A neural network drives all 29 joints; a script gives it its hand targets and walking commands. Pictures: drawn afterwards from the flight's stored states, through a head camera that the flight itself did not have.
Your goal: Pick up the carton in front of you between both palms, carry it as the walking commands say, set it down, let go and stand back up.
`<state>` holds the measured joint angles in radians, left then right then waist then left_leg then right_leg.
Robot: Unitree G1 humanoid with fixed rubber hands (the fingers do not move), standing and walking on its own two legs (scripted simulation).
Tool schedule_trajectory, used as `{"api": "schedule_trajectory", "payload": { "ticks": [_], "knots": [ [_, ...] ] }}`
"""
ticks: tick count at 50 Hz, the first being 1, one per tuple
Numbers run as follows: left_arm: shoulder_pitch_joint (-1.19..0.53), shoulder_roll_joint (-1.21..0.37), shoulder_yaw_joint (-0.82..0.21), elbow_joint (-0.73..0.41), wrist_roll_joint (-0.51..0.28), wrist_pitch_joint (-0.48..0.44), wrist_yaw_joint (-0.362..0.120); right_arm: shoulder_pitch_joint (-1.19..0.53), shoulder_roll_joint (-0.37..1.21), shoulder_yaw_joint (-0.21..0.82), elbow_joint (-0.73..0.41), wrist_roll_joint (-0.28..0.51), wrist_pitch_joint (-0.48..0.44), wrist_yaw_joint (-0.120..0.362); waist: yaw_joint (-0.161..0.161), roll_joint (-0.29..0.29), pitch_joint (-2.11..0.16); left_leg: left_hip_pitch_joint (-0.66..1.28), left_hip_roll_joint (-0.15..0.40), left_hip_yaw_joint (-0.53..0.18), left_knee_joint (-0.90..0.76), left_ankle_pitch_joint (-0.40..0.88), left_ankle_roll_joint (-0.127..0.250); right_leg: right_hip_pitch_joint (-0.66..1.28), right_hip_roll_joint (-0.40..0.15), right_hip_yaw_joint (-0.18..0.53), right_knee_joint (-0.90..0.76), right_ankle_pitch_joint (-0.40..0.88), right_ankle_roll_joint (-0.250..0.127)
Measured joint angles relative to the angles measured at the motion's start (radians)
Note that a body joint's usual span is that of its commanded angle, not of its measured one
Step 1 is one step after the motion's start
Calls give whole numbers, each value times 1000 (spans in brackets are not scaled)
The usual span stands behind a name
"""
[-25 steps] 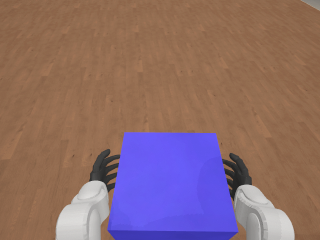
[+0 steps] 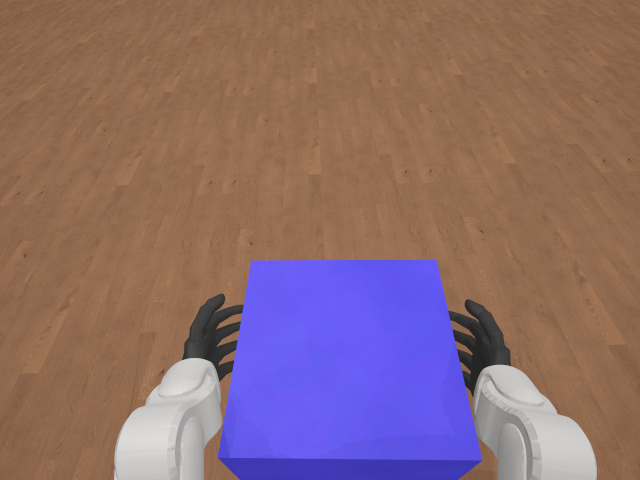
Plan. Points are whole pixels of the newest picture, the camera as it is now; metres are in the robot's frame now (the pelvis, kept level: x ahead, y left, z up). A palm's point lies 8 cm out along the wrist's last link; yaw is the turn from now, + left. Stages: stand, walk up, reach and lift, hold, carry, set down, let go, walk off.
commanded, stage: carry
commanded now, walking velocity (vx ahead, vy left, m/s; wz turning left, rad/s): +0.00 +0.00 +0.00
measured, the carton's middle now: (343, 389) +0.24 +0.00 +0.00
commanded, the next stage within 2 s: hold in 1.92 s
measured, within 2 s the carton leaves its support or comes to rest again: neither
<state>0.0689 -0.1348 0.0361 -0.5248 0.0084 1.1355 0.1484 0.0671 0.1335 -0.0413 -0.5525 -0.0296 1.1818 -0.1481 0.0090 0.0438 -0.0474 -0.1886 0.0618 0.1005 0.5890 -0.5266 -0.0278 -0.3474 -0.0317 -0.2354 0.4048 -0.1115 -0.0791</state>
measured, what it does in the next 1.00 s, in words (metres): steps on the spot: left foot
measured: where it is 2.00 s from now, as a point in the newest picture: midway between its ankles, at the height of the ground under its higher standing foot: outside the picture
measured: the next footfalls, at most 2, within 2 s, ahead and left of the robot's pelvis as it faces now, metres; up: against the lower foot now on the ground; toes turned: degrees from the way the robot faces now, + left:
left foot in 0.04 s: +0.01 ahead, +0.14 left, +0.00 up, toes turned +2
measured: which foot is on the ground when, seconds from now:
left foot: up 0.00-0.02, down 0.04-1.00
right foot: down 0.00-1.00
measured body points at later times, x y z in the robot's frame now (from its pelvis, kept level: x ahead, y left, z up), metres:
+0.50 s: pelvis +0.07 +0.02 -0.01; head +0.05 +0.02 +0.44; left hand +0.31 +0.17 +0.08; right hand +0.30 -0.13 +0.07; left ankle -0.03 +0.13 -0.74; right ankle +0.07 -0.08 -0.74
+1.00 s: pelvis +0.03 +0.03 +0.00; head +0.01 +0.03 +0.45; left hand +0.28 +0.18 +0.06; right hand +0.28 -0.13 +0.06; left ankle -0.03 +0.13 -0.74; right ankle +0.07 -0.08 -0.74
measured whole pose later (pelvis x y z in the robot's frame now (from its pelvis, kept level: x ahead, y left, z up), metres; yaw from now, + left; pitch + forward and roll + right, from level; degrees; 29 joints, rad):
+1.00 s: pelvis +0.03 +0.03 +0.00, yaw -1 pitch +1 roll +0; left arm 0.02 -0.13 0.05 -0.35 0.09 1.09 0.10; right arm 0.02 0.13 -0.04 -0.35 -0.09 1.11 -0.11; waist 0.00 0.01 -0.11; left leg -0.15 0.04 0.14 0.48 -0.35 0.01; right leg -0.32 -0.08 -0.20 0.50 -0.21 -0.02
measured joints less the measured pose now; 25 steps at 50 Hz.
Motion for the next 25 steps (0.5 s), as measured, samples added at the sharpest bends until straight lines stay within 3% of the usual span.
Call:
{"api": "schedule_trajectory", "payload": {
  "ticks": [4, 15, 25],
  "knots": [
    [23, -2, 5, -19, 0, -19, -11, 8, 1, 16, -6, -4, -14, 0, 4, 2, -5, 7, 22, 11, -137, 247, -3, 39, 13, 3, 2, -32, 10],
    [1, 1, 4, -8, 11, 12, -9, 3, 0, 8, 12, 0, -6, 0, -10, -31, -88, 41, 8, 23, -98, 134, 0, 29, -15, 20, 124, -154, 42],
    [11, 0, 3, -7, 12, 16, -5, 12, 1, 7, 20, 6, -9, -1, -12, -31, -77, 49, -5, 27, -82, 113, 14, 30, -30, 26, 154, -175, 57]
  ]
}}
